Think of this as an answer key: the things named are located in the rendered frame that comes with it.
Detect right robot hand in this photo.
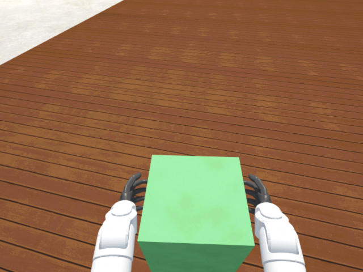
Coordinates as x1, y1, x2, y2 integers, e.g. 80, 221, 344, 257
243, 174, 272, 214

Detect robot left forearm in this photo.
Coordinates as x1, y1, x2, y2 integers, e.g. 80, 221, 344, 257
91, 200, 137, 272

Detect robot right forearm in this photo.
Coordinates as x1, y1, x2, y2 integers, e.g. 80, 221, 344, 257
255, 202, 306, 272

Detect carton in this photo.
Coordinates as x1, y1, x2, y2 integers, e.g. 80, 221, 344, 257
137, 155, 255, 272

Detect left robot hand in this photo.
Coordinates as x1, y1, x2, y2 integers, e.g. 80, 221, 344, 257
119, 172, 148, 211

